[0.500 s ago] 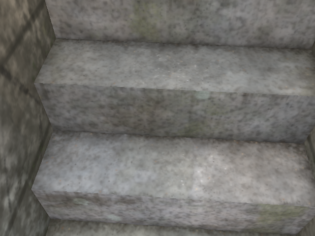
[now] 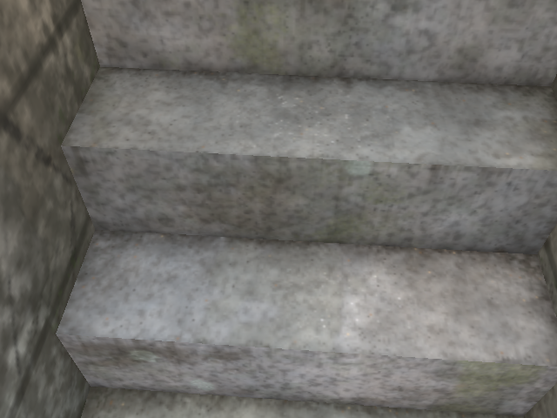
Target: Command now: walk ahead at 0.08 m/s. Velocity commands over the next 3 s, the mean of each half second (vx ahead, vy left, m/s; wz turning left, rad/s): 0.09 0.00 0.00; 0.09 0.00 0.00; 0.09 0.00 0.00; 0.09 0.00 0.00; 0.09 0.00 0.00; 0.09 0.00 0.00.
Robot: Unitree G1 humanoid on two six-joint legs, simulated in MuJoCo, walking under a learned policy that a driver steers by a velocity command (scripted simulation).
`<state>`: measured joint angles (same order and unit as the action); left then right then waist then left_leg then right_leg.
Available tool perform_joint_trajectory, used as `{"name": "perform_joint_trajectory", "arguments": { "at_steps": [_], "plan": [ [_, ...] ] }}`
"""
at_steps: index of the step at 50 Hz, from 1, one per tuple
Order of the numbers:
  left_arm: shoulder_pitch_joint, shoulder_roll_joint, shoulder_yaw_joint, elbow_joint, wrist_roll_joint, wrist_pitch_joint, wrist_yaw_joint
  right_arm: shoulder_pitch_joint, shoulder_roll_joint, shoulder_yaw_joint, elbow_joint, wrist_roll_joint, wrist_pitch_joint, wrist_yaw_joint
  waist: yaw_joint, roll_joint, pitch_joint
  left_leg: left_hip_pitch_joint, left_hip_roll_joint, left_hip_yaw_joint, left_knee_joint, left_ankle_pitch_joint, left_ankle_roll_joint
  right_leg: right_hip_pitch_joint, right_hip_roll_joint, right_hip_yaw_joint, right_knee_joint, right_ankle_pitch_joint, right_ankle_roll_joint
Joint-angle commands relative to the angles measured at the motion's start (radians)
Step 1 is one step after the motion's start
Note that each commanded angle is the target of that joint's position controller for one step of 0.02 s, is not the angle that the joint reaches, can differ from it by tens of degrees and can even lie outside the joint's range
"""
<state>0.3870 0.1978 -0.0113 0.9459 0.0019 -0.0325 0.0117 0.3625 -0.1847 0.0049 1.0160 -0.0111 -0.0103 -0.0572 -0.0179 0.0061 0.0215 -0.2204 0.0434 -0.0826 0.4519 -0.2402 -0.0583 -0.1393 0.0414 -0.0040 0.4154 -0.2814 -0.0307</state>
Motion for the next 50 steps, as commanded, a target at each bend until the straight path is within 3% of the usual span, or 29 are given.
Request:
{"name": "perform_joint_trajectory", "arguments": {
  "at_steps": [1,3,4,7,8,9,12,13,14,17,18,19,22,23,24,27,28,29,31,32,36,37,38,41,42,43,46,47,50],
  "plan": [
    [0.105,0.087,0.018,-0.008,-0.004,-0.003,0.006,0.077,-0.100,-0.017,-0.022,-0.003,-0.008,0.001,0.001,0.012,0.052,0.016,-0.012,0.003,-0.055,0.177,0.037,-0.061,-0.035,0.043,-0.077,0.214,-0.002],
    [0.081,0.107,0.022,-0.047,0.018,-0.008,-0.002,0.117,-0.108,-0.022,0.019,0.021,-0.001,-0.008,0.032,0.041,0.037,-0.004,-0.050,0.036,-0.008,0.117,0.034,-0.034,-0.069,0.082,-0.107,0.206,-0.017],
    [0.076,0.095,0.015,-0.010,-0.002,-0.008,0.000,0.092,-0.064,-0.010,-0.026,-0.004,-0.002,-0.005,-0.031,-0.045,0.052,0.040,0.002,-0.004,-0.063,0.158,0.034,-0.095,-0.042,0.054,-0.082,0.191,-0.011],
    [0.078,0.104,0.021,-0.044,0.016,-0.009,-0.003,0.117,-0.106,-0.021,0.016,0.019,0.000,-0.009,0.029,0.039,0.040,-0.003,-0.048,0.032,-0.014,0.122,0.034,-0.038,-0.066,0.077,-0.103,0.205,-0.016],
    [0.082,0.095,0.015,-0.009,-0.003,-0.008,-0.001,0.091,-0.069,-0.012,-0.024,-0.005,-0.003,-0.005,-0.026,-0.044,0.053,0.039,0.000,-0.003,-0.060,0.166,0.034,-0.095,-0.039,0.051,-0.083,0.193,-0.009],
    [0.095,0.081,0.016,-0.009,-0.008,-0.005,0.003,0.083,-0.100,-0.017,-0.021,-0.008,-0.005,-0.001,0.001,0.007,0.057,0.020,-0.011,-0.001,-0.057,0.169,0.035,-0.072,-0.033,0.041,-0.079,0.204,-0.005],
    [0.082,0.107,0.022,-0.045,0.018,-0.007,-0.001,0.118,-0.107,-0.022,0.018,0.021,-0.001,-0.007,0.033,0.043,0.036,-0.005,-0.051,0.034,-0.008,0.119,0.034,-0.032,-0.069,0.081,-0.106,0.206,-0.017],
    [0.077,0.095,0.015,-0.008,-0.003,-0.007,0.000,0.093,-0.064,-0.010,-0.026,-0.004,-0.003,-0.005,-0.031,-0.042,0.051,0.039,0.001,-0.005,-0.063,0.160,0.034,-0.094,-0.042,0.053,-0.082,0.191,-0.011],
    [0.093,0.078,0.016,-0.009,-0.009,-0.004,0.004,0.083,-0.099,-0.016,-0.021,-0.008,-0.005,-0.001,0.001,0.009,0.057,0.020,-0.012,-0.001,-0.056,0.164,0.035,-0.072,-0.033,0.042,-0.080,0.202,-0.005],
    [0.082,0.107,0.022,-0.044,0.017,-0.007,-0.002,0.119,-0.108,-0.022,0.018,0.021,-0.001,-0.008,0.033,0.041,0.038,-0.005,-0.051,0.034,-0.008,0.118,0.033,-0.033,-0.069,0.081,-0.107,0.204,-0.017],
    [0.077,0.095,0.015,-0.007,-0.003,-0.007,0.000,0.094,-0.064,-0.010,-0.026,-0.004,-0.003,-0.005,-0.031,-0.044,0.052,0.038,0.001,-0.006,-0.062,0.159,0.033,-0.095,-0.042,0.053,-0.082,0.189,-0.010],
    [0.094,0.077,0.016,-0.008,-0.009,-0.005,0.003,0.083,-0.099,-0.016,-0.022,-0.008,-0.005,-0.001,0.001,0.007,0.058,0.019,-0.012,-0.002,-0.056,0.164,0.035,-0.073,-0.033,0.041,-0.080,0.201,-0.005],
    [0.083,0.107,0.022,-0.043,0.017,-0.008,-0.002,0.119,-0.108,-0.021,0.018,0.021,-0.001,-0.008,0.033,0.041,0.038,-0.005,-0.052,0.033,-0.007,0.118,0.033,-0.033,-0.069,0.081,-0.107,0.204,-0.017],
    [0.078,0.095,0.015,-0.006,-0.003,-0.007,-0.001,0.094,-0.064,-0.010,-0.027,-0.004,-0.003,-0.005,-0.031,-0.044,0.053,0.038,0.001,-0.006,-0.062,0.160,0.033,-0.095,-0.042,0.053,-0.083,0.189,-0.010],
    [0.094,0.077,0.015,-0.007,-0.009,-0.005,0.003,0.084,-0.099,-0.016,-0.022,-0.008,-0.005,-0.001,0.001,0.007,0.059,0.019,-0.012,-0.003,-0.056,0.164,0.035,-0.072,-0.033,0.041,-0.080,0.201,-0.005],
    [0.083,0.107,0.022,-0.042,0.017,-0.007,-0.002,0.119,-0.108,-0.021,0.017,0.021,-0.001,-0.008,0.033,0.041,0.038,-0.006,-0.052,0.032,-0.007,0.118,0.033,-0.033,-0.069,0.081,-0.107,0.203,-0.016],
    [0.078,0.095,0.015,-0.005,-0.003,-0.007,0.000,0.094,-0.064,-0.009,-0.027,-0.004,-0.003,-0.005,-0.030,-0.044,0.053,0.038,0.000,-0.007,-0.062,0.160,0.033,-0.094,-0.042,0.053,-0.083,0.188,-0.010],
    [0.094,0.077,0.015,-0.006,-0.009,-0.005,0.003,0.084,-0.099,-0.015,-0.022,-0.008,-0.005,-0.001,0.001,0.007,0.059,0.019,-0.013,-0.003,-0.056,0.164,0.034,-0.072,-0.033,0.041,-0.080,0.200,-0.005],
    [0.080,0.104,0.021,-0.039,0.016,-0.009,-0.003,0.119,-0.106,-0.020,0.014,0.019,-0.001,-0.008,0.030,0.039,0.041,-0.005,-0.050,0.029,-0.013,0.124,0.033,-0.036,-0.066,0.076,-0.103,0.201,-0.015],
    [0.084,0.094,0.015,-0.004,-0.004,-0.008,-0.001,0.093,-0.069,-0.011,-0.026,-0.005,-0.003,-0.005,-0.025,-0.043,0.055,0.037,-0.002,-0.006,-0.059,0.168,0.033,-0.094,-0.040,0.050,-0.083,0.191,-0.008],
    [0.084,0.107,0.022,-0.041,0.017,-0.007,-0.001,0.119,-0.107,-0.021,0.017,0.021,-0.002,-0.007,0.034,0.043,0.037,-0.007,-0.053,0.031,-0.007,0.121,0.033,-0.030,-0.069,0.080,-0.106,0.203,-0.016],
    [0.079,0.095,0.015,-0.004,-0.004,-0.007,0.000,0.094,-0.064,-0.009,-0.028,-0.004,-0.003,-0.004,-0.029,-0.042,0.052,0.037,-0.001,-0.008,-0.062,0.162,0.033,-0.092,-0.042,0.052,-0.082,0.189,-0.010],
    [0.095,0.077,0.015,-0.005,-0.009,-0.004,0.004,0.084,-0.098,-0.015,-0.023,-0.008,-0.006,0.000,0.002,0.008,0.059,0.018,-0.014,-0.005,-0.056,0.165,0.034,-0.071,-0.033,0.040,-0.080,0.199,-0.005],
    [0.084,0.107,0.022,-0.040,0.017,-0.007,-0.002,0.120,-0.108,-0.021,0.017,0.021,-0.002,-0.007,0.034,0.042,0.039,-0.007,-0.053,0.030,-0.007,0.119,0.033,-0.032,-0.069,0.080,-0.107,0.201,-0.016],
    [0.080,0.095,0.015,-0.003,-0.004,-0.007,0.000,0.095,-0.064,-0.009,-0.028,-0.004,-0.003,-0.005,-0.030,-0.044,0.054,0.037,-0.001,-0.009,-0.061,0.161,0.033,-0.094,-0.042,0.052,-0.083,0.187,-0.010],
    [0.096,0.077,0.015,-0.004,-0.010,-0.004,0.003,0.085,-0.099,-0.015,-0.023,-0.008,-0.006,-0.001,0.002,0.007,0.059,0.018,-0.014,-0.005,-0.056,0.165,0.034,-0.072,-0.033,0.040,-0.080,0.198,-0.005],
    [0.085,0.107,0.022,-0.039,0.017,-0.007,-0.002,0.120,-0.108,-0.021,0.016,0.021,-0.002,-0.007,0.034,0.041,0.039,-0.007,-0.054,0.030,-0.007,0.119,0.033,-0.032,-0.069,0.080,-0.107,0.200,-0.016],
    [0.080,0.095,0.015,-0.002,-0.004,-0.007,0.000,0.095,-0.064,-0.009,-0.029,-0.004,-0.003,-0.005,-0.029,-0.044,0.054,0.036,-0.001,-0.009,-0.061,0.161,0.033,-0.094,-0.043,0.052,-0.083,0.187,-0.010],
    [0.108,0.091,0.019,0.001,-0.004,0.000,0.007,0.083,-0.098,-0.015,-0.024,-0.002,-0.011,0.003,0.001,0.012,0.050,0.013,-0.015,-0.002,-0.054,0.184,0.036,-0.054,-0.033,0.039,-0.074,0.216,0.001]
  ]
}}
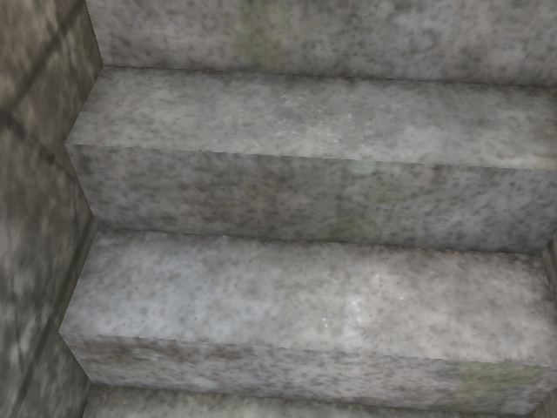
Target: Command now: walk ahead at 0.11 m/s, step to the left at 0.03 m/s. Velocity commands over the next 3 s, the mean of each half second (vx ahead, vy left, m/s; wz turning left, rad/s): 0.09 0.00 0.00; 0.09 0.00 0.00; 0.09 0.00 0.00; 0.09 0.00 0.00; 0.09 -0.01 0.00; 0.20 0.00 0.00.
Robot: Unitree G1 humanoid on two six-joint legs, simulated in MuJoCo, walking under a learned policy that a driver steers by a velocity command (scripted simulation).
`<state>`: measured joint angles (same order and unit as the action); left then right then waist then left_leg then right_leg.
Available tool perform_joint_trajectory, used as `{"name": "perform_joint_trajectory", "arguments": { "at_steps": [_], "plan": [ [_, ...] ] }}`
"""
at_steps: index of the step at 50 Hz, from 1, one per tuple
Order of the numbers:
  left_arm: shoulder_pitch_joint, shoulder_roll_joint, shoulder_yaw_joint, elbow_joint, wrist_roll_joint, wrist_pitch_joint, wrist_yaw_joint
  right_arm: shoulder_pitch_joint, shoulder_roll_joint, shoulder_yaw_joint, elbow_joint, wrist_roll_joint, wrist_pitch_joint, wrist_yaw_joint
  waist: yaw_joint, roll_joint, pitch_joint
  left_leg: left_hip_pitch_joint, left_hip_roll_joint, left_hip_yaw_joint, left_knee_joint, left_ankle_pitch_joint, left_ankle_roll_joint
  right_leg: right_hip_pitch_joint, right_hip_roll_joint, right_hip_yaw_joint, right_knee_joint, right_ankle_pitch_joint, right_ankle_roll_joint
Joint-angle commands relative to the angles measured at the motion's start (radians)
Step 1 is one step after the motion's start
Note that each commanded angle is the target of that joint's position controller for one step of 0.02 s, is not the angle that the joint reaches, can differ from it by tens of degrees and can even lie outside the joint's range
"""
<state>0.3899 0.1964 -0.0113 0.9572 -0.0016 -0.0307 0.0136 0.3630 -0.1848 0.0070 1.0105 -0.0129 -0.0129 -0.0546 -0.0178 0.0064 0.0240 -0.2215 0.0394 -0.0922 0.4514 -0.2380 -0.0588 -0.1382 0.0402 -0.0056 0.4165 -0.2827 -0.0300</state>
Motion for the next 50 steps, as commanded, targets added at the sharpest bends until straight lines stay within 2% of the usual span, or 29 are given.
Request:
{"name": "perform_joint_trajectory", "arguments": {
  "at_steps": [1,2,3,6,7,8,11,12,16,17,18,20,21,22,25,26,27,30,31,35,36,37,40,41,42,45,46,49,50],
  "plan": [
    [0.083,0.108,0.022,-0.049,0.020,-0.009,-0.004,0.119,-0.108,-0.023,0.021,0.022,0.001,-0.010,0.034,0.041,0.036,-0.006,-0.050,0.038,-0.006,0.117,0.033,-0.033,-0.068,0.081,-0.108,0.201,-0.017],
    [0.078,0.096,0.015,-0.012,0.000,-0.009,-0.002,0.094,-0.064,-0.011,-0.023,-0.003,-0.001,-0.007,-0.029,-0.044,0.052,0.037,0.002,0.000,-0.060,0.159,0.033,-0.095,-0.042,0.054,-0.084,0.187,-0.010],
    [0.094,0.078,0.015,-0.013,-0.006,-0.006,0.001,0.084,-0.098,-0.017,-0.019,-0.006,-0.003,-0.003,0.002,0.006,0.057,0.018,-0.011,0.003,-0.055,0.164,0.035,-0.072,-0.032,0.041,-0.081,0.199,-0.005],
    [0.083,0.108,0.022,-0.049,0.020,-0.009,-0.004,0.119,-0.108,-0.022,0.021,0.022,0.001,-0.010,0.035,0.041,0.036,-0.007,-0.051,0.038,-0.006,0.117,0.033,-0.032,-0.068,0.081,-0.108,0.200,-0.016],
    [0.078,0.096,0.015,-0.012,-0.001,-0.009,-0.002,0.094,-0.064,-0.011,-0.024,-0.003,-0.001,-0.007,-0.029,-0.044,0.052,0.037,0.002,-0.001,-0.060,0.159,0.033,-0.095,-0.042,0.054,-0.084,0.186,-0.010],
    [0.094,0.078,0.015,-0.013,-0.007,-0.006,0.001,0.084,-0.098,-0.017,-0.019,-0.006,-0.003,-0.003,0.002,0.006,0.058,0.018,-0.011,0.002,-0.055,0.164,0.034,-0.072,-0.031,0.041,-0.081,0.198,-0.005],
    [0.084,0.108,0.022,-0.048,0.020,-0.009,-0.004,0.119,-0.108,-0.022,0.021,0.022,0.001,-0.010,0.035,0.041,0.037,-0.007,-0.051,0.037,-0.005,0.118,0.033,-0.032,-0.068,0.081,-0.108,0.199,-0.016],
    [0.079,0.096,0.015,-0.011,-0.001,-0.009,-0.002,0.094,-0.064,-0.010,-0.024,-0.003,-0.001,-0.007,-0.029,-0.044,0.052,0.036,0.002,-0.002,-0.060,0.160,0.033,-0.094,-0.042,0.054,-0.084,0.186,-0.010],
    [0.084,0.108,0.022,-0.047,0.020,-0.009,-0.004,0.119,-0.108,-0.022,0.020,0.022,0.000,-0.010,0.035,0.041,0.037,-0.008,-0.051,0.037,-0.005,0.118,0.033,-0.032,-0.068,0.081,-0.108,0.199,-0.016],
    [0.079,0.096,0.015,-0.010,-0.001,-0.009,-0.002,0.094,-0.064,-0.010,-0.024,-0.003,-0.001,-0.007,-0.029,-0.044,0.052,0.036,0.001,-0.002,-0.060,0.160,0.033,-0.094,-0.042,0.054,-0.084,0.186,-0.010],
    [0.095,0.078,0.015,-0.011,-0.007,-0.006,0.001,0.085,-0.098,-0.016,-0.019,-0.006,-0.004,-0.003,0.002,0.006,0.058,0.017,-0.012,0.001,-0.054,0.165,0.034,-0.072,-0.031,0.041,-0.081,0.197,-0.005],
    [0.081,0.106,0.021,-0.045,0.018,-0.010,-0.004,0.119,-0.106,-0.021,0.017,0.020,0.001,-0.011,0.032,0.039,0.040,-0.006,-0.049,0.033,-0.011,0.124,0.033,-0.036,-0.064,0.076,-0.104,0.198,-0.015],
    [0.085,0.095,0.015,-0.009,-0.001,-0.009,-0.003,0.093,-0.069,-0.012,-0.023,-0.004,-0.001,-0.007,-0.024,-0.043,0.054,0.035,-0.001,-0.001,-0.057,0.168,0.033,-0.093,-0.039,0.050,-0.084,0.189,-0.008],
    [0.098,0.081,0.016,-0.010,-0.007,-0.006,0.002,0.085,-0.100,-0.017,-0.020,-0.006,-0.004,-0.003,0.003,0.006,0.057,0.016,-0.012,0.000,-0.054,0.171,0.035,-0.069,-0.031,0.039,-0.080,0.199,-0.004],
    [0.085,0.108,0.022,-0.047,0.019,-0.008,-0.003,0.119,-0.108,-0.022,0.020,0.022,0.000,-0.009,0.036,0.043,0.036,-0.008,-0.052,0.035,-0.005,0.121,0.033,-0.030,-0.067,0.080,-0.107,0.200,-0.016],
    [0.080,0.096,0.015,-0.009,-0.001,-0.008,-0.002,0.094,-0.064,-0.010,-0.025,-0.003,-0.002,-0.006,-0.028,-0.042,0.051,0.035,0.001,-0.003,-0.059,0.162,0.033,-0.092,-0.042,0.052,-0.083,0.186,-0.010],
    [0.096,0.078,0.015,-0.010,-0.007,-0.005,0.002,0.085,-0.098,-0.016,-0.020,-0.007,-0.004,-0.003,0.003,0.008,0.057,0.016,-0.012,-0.001,-0.054,0.166,0.034,-0.070,-0.031,0.040,-0.080,0.197,-0.004],
    [0.085,0.108,0.022,-0.046,0.019,-0.008,-0.003,0.119,-0.108,-0.022,0.019,0.022,0.000,-0.009,0.036,0.042,0.037,-0.008,-0.052,0.035,-0.005,0.119,0.033,-0.031,-0.067,0.080,-0.107,0.197,-0.016],
    [0.080,0.096,0.015,-0.009,-0.001,-0.008,-0.002,0.094,-0.065,-0.010,-0.025,-0.003,-0.001,-0.007,-0.028,-0.043,0.053,0.035,0.000,-0.004,-0.059,0.161,0.033,-0.094,-0.042,0.053,-0.084,0.185,-0.010],
    [0.086,0.108,0.022,-0.045,0.019,-0.008,-0.004,0.119,-0.108,-0.022,0.019,0.022,0.000,-0.009,0.036,0.041,0.037,-0.008,-0.053,0.034,-0.004,0.120,0.033,-0.031,-0.067,0.080,-0.107,0.197,-0.016],
    [0.081,0.096,0.015,-0.008,-0.001,-0.008,-0.002,0.094,-0.065,-0.010,-0.026,-0.003,-0.001,-0.007,-0.028,-0.044,0.053,0.035,0.000,-0.004,-0.059,0.162,0.033,-0.094,-0.042,0.053,-0.084,0.185,-0.010],
    [0.096,0.078,0.015,-0.009,-0.007,-0.006,0.001,0.085,-0.098,-0.016,-0.021,-0.007,-0.004,-0.003,0.003,0.006,0.058,0.016,-0.013,-0.002,-0.053,0.166,0.034,-0.071,-0.031,0.039,-0.080,0.196,-0.004],
    [0.086,0.108,0.022,-0.044,0.019,-0.008,-0.004,0.119,-0.108,-0.021,0.018,0.022,0.000,-0.009,0.036,0.041,0.037,-0.009,-0.053,0.033,-0.004,0.120,0.033,-0.031,-0.067,0.080,-0.108,0.196,-0.016],
    [0.073,0.105,0.017,-0.009,0.005,-0.001,-0.004,0.099,-0.050,-0.006,-0.022,-0.007,0.000,-0.012,-0.029,-0.039,0.049,0.028,-0.002,-0.004,-0.066,0.159,0.038,-0.085,-0.041,0.049,-0.074,0.191,-0.003],
    [0.093,0.086,0.018,-0.012,-0.001,0.006,0.000,0.086,-0.088,-0.012,-0.016,-0.012,-0.004,-0.009,0.009,0.018,0.055,0.005,-0.017,0.001,-0.059,0.162,0.038,-0.059,-0.032,0.038,-0.071,0.205,0.003],
    [0.088,0.106,0.021,-0.043,0.018,-0.006,-0.003,0.118,-0.110,-0.022,0.019,0.023,-0.001,-0.010,0.038,0.034,0.040,-0.011,-0.053,0.032,-0.005,0.118,0.033,-0.032,-0.067,0.079,-0.107,0.191,-0.015],
    [0.074,0.104,0.017,-0.008,0.004,0.000,-0.003,0.098,-0.051,-0.006,-0.022,-0.007,-0.001,-0.012,-0.028,-0.043,0.051,0.026,-0.002,-0.005,-0.067,0.158,0.038,-0.087,-0.041,0.049,-0.074,0.189,-0.003],
    [0.081,0.112,0.024,-0.043,0.022,0.006,-0.005,0.120,-0.097,-0.017,0.022,0.018,-0.001,-0.018,0.037,0.039,0.037,-0.017,-0.054,0.033,-0.018,0.121,0.038,-0.026,-0.062,0.070,-0.091,0.208,-0.006],
    [0.086,0.099,0.017,-0.007,0.003,0.007,-0.003,0.095,-0.063,-0.008,-0.017,-0.005,-0.003,-0.015,-0.017,-0.042,0.051,0.022,-0.007,-0.002,-0.065,0.162,0.039,-0.083,-0.038,0.045,-0.071,0.193,0.001]
  ]
}}
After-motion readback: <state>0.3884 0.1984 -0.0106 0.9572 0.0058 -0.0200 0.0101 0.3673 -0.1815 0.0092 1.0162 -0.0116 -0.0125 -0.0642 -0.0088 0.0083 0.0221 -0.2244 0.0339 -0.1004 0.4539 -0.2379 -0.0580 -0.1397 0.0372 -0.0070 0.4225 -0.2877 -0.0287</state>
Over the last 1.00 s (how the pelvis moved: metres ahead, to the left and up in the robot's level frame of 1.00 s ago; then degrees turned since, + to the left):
0.00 0.00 0.00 0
